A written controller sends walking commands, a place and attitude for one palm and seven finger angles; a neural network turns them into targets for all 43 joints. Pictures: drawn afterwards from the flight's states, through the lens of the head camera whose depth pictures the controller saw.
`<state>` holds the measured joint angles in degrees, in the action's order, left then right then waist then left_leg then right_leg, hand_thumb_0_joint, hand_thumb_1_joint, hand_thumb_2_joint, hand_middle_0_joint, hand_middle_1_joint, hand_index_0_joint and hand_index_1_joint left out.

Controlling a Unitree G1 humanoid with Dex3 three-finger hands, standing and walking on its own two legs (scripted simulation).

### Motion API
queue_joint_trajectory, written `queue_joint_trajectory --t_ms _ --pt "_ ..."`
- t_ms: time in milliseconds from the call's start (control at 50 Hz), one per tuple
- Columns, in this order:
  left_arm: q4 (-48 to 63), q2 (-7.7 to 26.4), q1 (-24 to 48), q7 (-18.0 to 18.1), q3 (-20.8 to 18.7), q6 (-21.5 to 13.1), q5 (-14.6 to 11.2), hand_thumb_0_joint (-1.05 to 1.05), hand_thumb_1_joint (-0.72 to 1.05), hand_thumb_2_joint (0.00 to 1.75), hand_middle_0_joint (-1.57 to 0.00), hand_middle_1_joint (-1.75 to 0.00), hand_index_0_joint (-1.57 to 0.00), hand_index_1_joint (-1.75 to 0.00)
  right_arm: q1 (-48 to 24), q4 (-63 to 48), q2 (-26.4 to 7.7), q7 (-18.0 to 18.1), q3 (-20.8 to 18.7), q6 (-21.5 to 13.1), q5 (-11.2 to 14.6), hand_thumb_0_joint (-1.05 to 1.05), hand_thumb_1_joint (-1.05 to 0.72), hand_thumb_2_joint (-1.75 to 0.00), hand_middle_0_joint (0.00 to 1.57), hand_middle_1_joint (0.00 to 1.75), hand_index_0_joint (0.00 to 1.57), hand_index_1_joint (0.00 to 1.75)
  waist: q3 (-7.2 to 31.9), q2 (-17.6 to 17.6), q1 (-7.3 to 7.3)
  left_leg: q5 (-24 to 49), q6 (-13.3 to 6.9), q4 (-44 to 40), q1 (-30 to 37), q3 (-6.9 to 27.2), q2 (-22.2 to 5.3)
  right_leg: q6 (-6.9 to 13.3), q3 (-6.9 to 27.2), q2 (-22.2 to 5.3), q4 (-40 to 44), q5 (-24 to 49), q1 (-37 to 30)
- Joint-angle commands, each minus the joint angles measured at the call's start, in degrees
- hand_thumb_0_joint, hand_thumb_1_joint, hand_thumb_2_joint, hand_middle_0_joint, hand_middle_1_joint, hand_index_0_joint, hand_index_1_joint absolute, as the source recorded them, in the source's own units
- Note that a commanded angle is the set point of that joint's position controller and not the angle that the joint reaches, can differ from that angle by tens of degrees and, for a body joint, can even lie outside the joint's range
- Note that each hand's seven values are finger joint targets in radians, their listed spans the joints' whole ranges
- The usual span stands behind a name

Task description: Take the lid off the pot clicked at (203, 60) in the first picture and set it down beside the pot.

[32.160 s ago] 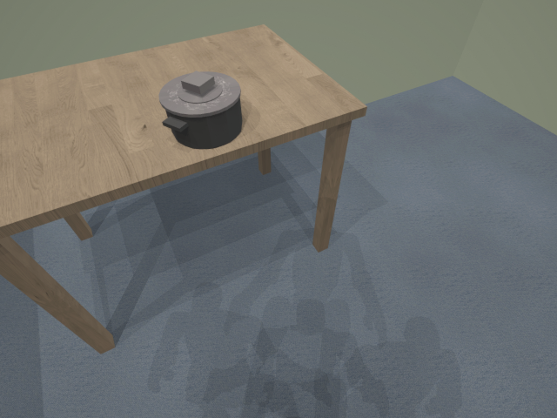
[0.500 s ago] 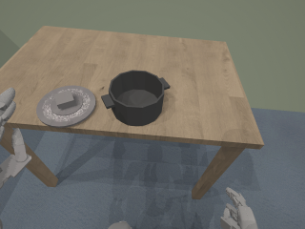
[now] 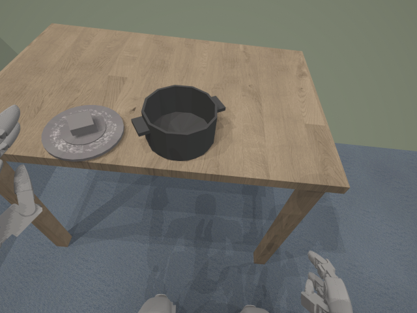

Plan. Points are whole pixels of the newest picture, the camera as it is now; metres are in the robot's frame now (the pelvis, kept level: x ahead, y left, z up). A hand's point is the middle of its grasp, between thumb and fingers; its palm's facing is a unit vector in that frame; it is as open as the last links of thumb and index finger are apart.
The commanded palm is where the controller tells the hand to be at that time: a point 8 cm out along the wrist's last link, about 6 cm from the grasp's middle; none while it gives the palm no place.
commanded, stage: step back with the hand held close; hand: left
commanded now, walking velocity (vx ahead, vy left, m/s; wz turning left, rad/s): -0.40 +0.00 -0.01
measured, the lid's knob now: (81, 122) +0.52 +0.34 +0.02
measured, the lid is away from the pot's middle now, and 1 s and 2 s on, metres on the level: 0.24 0.24 0.24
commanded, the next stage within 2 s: stop stepping back and stand still in 0.58 s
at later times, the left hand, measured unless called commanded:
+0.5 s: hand (22, 239) +0.17 +0.23 +0.19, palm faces +0.28 -0.89 -0.37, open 7.4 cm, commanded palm +0.10 +0.28 +0.20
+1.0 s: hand out of the picture +0.03 +0.27 +0.19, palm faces +0.31 -0.86 -0.41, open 7.5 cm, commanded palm -0.02 +0.31 +0.20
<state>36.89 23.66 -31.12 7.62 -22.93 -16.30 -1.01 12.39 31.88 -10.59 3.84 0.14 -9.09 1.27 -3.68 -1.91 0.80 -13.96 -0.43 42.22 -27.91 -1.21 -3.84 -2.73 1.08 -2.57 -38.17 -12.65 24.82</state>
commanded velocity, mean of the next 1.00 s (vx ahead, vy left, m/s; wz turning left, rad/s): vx -0.17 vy -0.01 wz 0.01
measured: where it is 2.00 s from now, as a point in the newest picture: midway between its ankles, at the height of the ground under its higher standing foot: outside the picture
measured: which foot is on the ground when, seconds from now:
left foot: down 0.00-0.34, up 0.36-0.50, down 0.52-0.68, up 0.70-0.84, down 0.86-1.00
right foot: down 0.00-0.18, up 0.20-0.30, down 0.32-0.50, up 0.52-0.70, down 0.72-0.86, up 0.88-1.00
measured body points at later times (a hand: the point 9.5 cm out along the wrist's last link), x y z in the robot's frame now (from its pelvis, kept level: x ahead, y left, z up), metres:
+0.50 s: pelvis -0.04 +0.01 +0.02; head -0.03 +0.05 +0.47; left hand +0.14 +0.27 +0.21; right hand +0.11 -0.23 -0.04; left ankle +0.00 +0.11 -0.70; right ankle +0.00 -0.14 -0.71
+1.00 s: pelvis -0.17 +0.04 +0.02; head -0.19 +0.06 +0.47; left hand +0.01 +0.31 +0.21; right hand -0.04 -0.21 -0.05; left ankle -0.09 +0.13 -0.71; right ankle -0.17 -0.07 -0.68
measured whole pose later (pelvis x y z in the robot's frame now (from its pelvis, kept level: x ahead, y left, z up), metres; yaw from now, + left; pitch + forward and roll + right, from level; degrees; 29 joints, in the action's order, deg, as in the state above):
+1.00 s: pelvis -0.17 +0.04 +0.02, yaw -3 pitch -2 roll -1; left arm 33.2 24.5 -34.9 7.8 -20.8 -10.1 -2.0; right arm 17.2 34.7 -10.5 3.7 0.5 -7.1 1.7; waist 1.6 -2.4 1.6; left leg -11.7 -1.8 31.6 -18.9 -0.6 -0.6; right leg 0.4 -1.8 1.9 -45.9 -27.3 19.6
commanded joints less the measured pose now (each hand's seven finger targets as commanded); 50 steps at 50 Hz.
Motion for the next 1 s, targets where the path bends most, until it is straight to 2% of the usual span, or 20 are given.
queue_joint_trajectory --t_ms 0,40,100,180,260,300,340,420,480,580,640,660,680,700,720,740,800,840,900,980 --pt "11.99 8.31 1.70 1.16 -5.58 -3.71 -0.68 0.00 0.90 0.90 -0.20 -0.30 -0.20 -0.30 -3.30 -7.97 -7.77 0.21 -3.84 -3.51 -0.36 0.00 -0.90 -0.90 0.20 0.30 0.20 0.30 6.81 -2.21 0.08 -23.19 -1.48 -7.55 -2.55 1.50 0.19 5.33 9.38 -5.80 11.60 -5.45 -2.83" --pt "12.35 9.14 2.23 1.37 -4.97 -3.06 -0.74 0.00 0.90 0.90 -0.20 -0.30 -0.20 -0.30 -2.38 -5.85 -6.42 -0.23 -3.38 -2.62 -1.35 0.00 -0.90 -0.90 0.20 0.30 0.20 0.30 9.03 -8.20 0.60 -14.09 0.04 1.17 7.45 -0.92 3.03 8.25 13.24 -11.85 17.18 -1.77 3.53" --pt "12.16 8.44 2.24 1.61 -4.47 -2.80 -0.67 0.00 0.90 0.90 -0.20 -0.30 -0.20 -0.30 -4.02 -6.31 -6.96 -0.40 -3.35 -1.14 -1.52 0.00 -0.90 -0.90 0.20 0.30 0.20 0.30 10.14 -3.69 0.99 -9.47 -1.24 -5.08 9.09 2.83 0.93 6.31 8.35 -8.71 11.98 4.40 1.85" --pt "13.36 6.93 0.56 1.38 -5.98 -3.86 -0.28 0.00 0.90 0.90 -0.20 -0.30 -0.20 -0.30 -5.36 -7.71 -9.39 0.53 -3.98 -3.24 -0.94 0.00 -0.90 -0.90 0.20 0.30 0.20 0.30 9.54 21.24 0.67 -31.00 -8.73 -33.23 -12.99 19.21 -15.77 0.71 -1.79 7.13 -19.16 -11.53 -15.14" --pt "9.87 7.43 -2.68 1.07 -5.69 -3.16 -1.23 0.00 0.90 0.90 -0.20 -0.30 -0.20 -0.30 -4.26 -6.24 -8.52 -0.91 -4.43 -4.18 -0.26 0.00 -0.90 -0.90 0.20 0.30 0.20 0.30 8.56 13.03 -1.73 -7.70 -4.40 -17.35 2.09 8.32 -9.11 3.25 -0.99 3.67 4.66 -11.20 -9.43" --pt "10.98 10.23 0.39 0.54 -4.54 -2.98 -0.93 0.00 0.90 0.90 -0.20 -0.30 -0.20 -0.30 -3.92 -6.24 -6.57 -0.87 -3.59 -3.15 -0.83 0.00 -0.90 -0.90 0.20 0.30 0.20 0.30 8.87 -5.71 -0.19 -11.37 1.30 0.68 4.73 -1.26 2.49 8.07 15.95 -10.30 20.76 10.53 -4.84" --pt "9.17 9.13 4.26 0.65 -3.11 -0.62 -1.28 0.00 0.90 0.90 -0.20 -0.30 -0.20 -0.30 -3.62 -4.75 -5.52 -0.60 -3.83 -2.08 -1.36 0.00 -0.90 -0.90 0.20 0.30 0.20 0.30 10.50 -12.95 -0.66 -16.13 0.95 17.39 5.12 1.76 4.31 13.36 19.68 -19.49 23.66 19.83 -0.75" --pt "8.78 7.81 1.32 0.17 -2.87 0.18 -0.96 0.00 0.90 0.90 -0.20 -0.30 -0.20 -0.30 -6.82 -6.02 -5.15 0.14 -1.44 0.43 -1.46 0.00 -0.90 -0.90 0.20 0.30 0.20 0.30 7.95 -5.88 0.84 -8.04 0.19 -4.08 6.53 0.46 2.89 9.22 9.45 -12.86 10.42 36.76 -7.52" --pt "13.90 8.77 0.84 -0.24 -3.55 -2.08 -1.13 0.00 0.90 0.90 -0.20 -0.30 -0.20 -0.30 -5.84 -7.96 -8.68 0.50 -3.10 -0.17 -1.01 0.00 -0.90 -0.90 0.20 0.30 0.20 0.30 13.03 17.14 -0.19 24.33 -5.76 -23.13 13.95 13.88 -13.03 1.64 0.58 1.98 -7.39 -5.05 -3.70" --pt "14.13 9.81 -3.36 0.40 -6.48 -0.90 -1.95 0.00 0.90 0.90 -0.20 -0.30 -0.20 -0.30 -3.80 -5.83 -7.98 -1.34 -4.12 -3.37 -1.42 0.00 -0.90 -0.90 0.20 0.30 0.20 0.30 14.67 16.40 -1.16 37.57 -7.60 -18.92 19.24 9.76 -13.61 2.33 2.36 4.14 -9.93 -15.69 -0.55" --pt "13.43 8.89 -3.63 0.19 -4.88 0.66 -1.87 0.00 0.90 0.90 -0.20 -0.30 -0.20 -0.30 -5.37 -7.14 -9.07 -1.22 -3.91 -2.84 -0.95 0.00 -0.90 -0.90 0.20 0.30 0.20 0.30 12.20 13.47 -1.78 12.15 -4.49 -19.07 10.30 8.01 -11.65 2.37 -0.38 2.78 5.53 -5.03 -12.24" --pt "-39.33 -2.19 2.72 -6.89 16.74 12.87 3.32 0.00 0.90 0.90 -0.20 -0.30 -0.20 -0.30 -4.77 5.56 -17.93 -1.83 -6.83 1.30 -1.35 0.00 -0.90 -0.90 0.20 0.30 0.20 0.30 10.36 3.59 0.79 19.03 -2.80 8.07 2.66 10.19 -5.27 4.00 7.64 -9.18 7.26 20.99 -9.65" --pt "27.14 11.33 16.48 -2.33 -1.80 3.77 -2.11 0.00 0.90 0.90 -0.20 -0.30 -0.20 -0.30 -9.80 -11.83 -5.88 -1.88 -5.84 0.93 2.82 0.00 -0.90 -0.90 0.20 0.30 0.20 0.30 14.22 -10.71 -1.32 -18.58 1.20 10.66 14.23 -0.32 3.68 5.92 12.09 -12.73 24.42 2.38 -0.02" --pt "15.64 18.63 4.34 -0.06 -10.60 1.85 -2.53 0.00 0.90 0.90 -0.20 -0.30 -0.20 -0.30 -5.35 -9.03 -6.39 0.64 -3.70 -0.69 0.64 0.00 -0.90 -0.90 0.20 0.30 0.20 0.30 6.69 -19.76 0.02 -18.13 0.47 20.19 8.97 -0.93 5.27 11.56 15.36 -17.60 29.96 -12.61 7.51" --pt "9.70 14.07 -4.34 0.48 -7.47 3.92 -2.17 0.00 0.90 0.90 -0.20 -0.30 -0.20 -0.30 -2.91 -8.47 -7.11 0.40 -2.79 0.62 -0.25 0.00 -0.90 -0.90 0.20 0.30 0.20 0.30 9.36 -14.44 0.80 -14.95 0.59 21.60 4.14 0.24 5.06 13.51 13.35 -16.64 20.72 14.29 -2.89" --pt "13.89 11.26 -3.11 0.04 -5.24 4.16 -2.13 0.00 0.90 0.90 -0.20 -0.30 -0.20 -0.30 -4.13 -8.84 -7.11 -0.10 -3.31 1.00 1.26 0.00 -0.90 -0.90 0.20 0.30 0.20 0.30 12.66 -14.40 0.48 -15.00 -0.25 19.57 5.07 3.02 3.40 13.23 16.39 -17.46 18.16 15.33 -4.40" --pt "14.34 8.26 -4.25 1.41 -4.12 3.49 -2.12 0.00 0.90 0.90 -0.20 -0.30 -0.20 -0.30 -5.14 -8.39 -6.86 0.65 -1.68 1.38 0.07 0.00 -0.90 -0.90 0.20 0.30 0.20 0.30 6.30 0.85 1.81 -10.26 -1.71 -9.38 14.81 2.35 1.30 7.05 7.57 -10.06 12.70 -9.53 3.75" --pt "16.15 8.72 -1.71 2.20 -3.87 0.92 -1.28 0.00 0.90 0.90 -0.20 -0.30 -0.20 -0.30 -6.16 -9.78 -9.78 1.36 -1.74 -0.76 -0.05 0.00 -0.90 -0.90 0.20 0.30 0.20 0.30 2.91 24.19 0.13 -23.54 -5.18 -32.09 8.05 17.71 -9.19 2.47 -2.19 2.60 -5.84 -15.21 0.43" --pt "10.44 9.00 -0.83 1.65 -4.27 2.32 -0.59 0.00 0.90 0.90 -0.20 -0.30 -0.20 -0.30 -4.77 -7.76 -8.34 0.17 -2.74 -2.19 0.21 0.00 -0.90 -0.90 0.20 0.30 0.20 0.30 4.52 18.47 -0.13 -29.23 -6.76 -36.34 -2.75 18.15 -8.96 2.51 -1.77 5.43 -19.10 -14.82 -7.10" --pt "3.38 7.80 -2.96 0.59 -1.74 3.22 -0.97 0.00 0.90 0.90 -0.20 -0.30 -0.20 -0.30 -5.72 -6.53 -8.56 -0.05 -2.07 -0.90 0.12 0.00 -0.90 -0.90 0.20 0.30 0.20 0.30 5.15 8.86 -1.23 -26.25 -2.76 -27.64 -3.48 8.91 -3.77 4.97 -5.48 4.84 8.96 -15.16 -20.98"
